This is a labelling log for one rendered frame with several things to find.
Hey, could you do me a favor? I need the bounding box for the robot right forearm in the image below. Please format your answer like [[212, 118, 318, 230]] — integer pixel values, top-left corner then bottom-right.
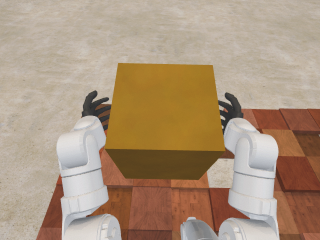
[[223, 118, 280, 240]]

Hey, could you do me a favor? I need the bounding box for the left robot hand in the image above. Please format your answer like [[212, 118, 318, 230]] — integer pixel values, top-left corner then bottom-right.
[[81, 90, 111, 131]]

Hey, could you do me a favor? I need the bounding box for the right robot thigh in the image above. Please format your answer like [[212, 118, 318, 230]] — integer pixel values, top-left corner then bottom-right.
[[180, 219, 219, 240]]

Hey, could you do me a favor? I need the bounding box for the robot right shin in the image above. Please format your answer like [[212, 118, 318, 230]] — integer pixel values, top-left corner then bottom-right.
[[186, 217, 196, 221]]

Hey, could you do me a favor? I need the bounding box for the right robot hand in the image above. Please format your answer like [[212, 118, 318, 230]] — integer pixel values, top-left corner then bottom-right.
[[218, 92, 244, 136]]

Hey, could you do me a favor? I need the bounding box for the right robot upper arm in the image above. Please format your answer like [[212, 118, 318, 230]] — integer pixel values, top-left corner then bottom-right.
[[218, 217, 278, 240]]

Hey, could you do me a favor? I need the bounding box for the carton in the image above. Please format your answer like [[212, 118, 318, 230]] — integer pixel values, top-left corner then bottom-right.
[[104, 63, 226, 180]]

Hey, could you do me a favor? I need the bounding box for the robot left forearm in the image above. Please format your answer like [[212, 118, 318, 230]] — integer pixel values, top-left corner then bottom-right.
[[56, 115, 109, 240]]

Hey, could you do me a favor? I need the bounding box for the left robot upper arm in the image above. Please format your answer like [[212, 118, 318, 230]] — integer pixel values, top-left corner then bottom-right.
[[63, 213, 122, 240]]

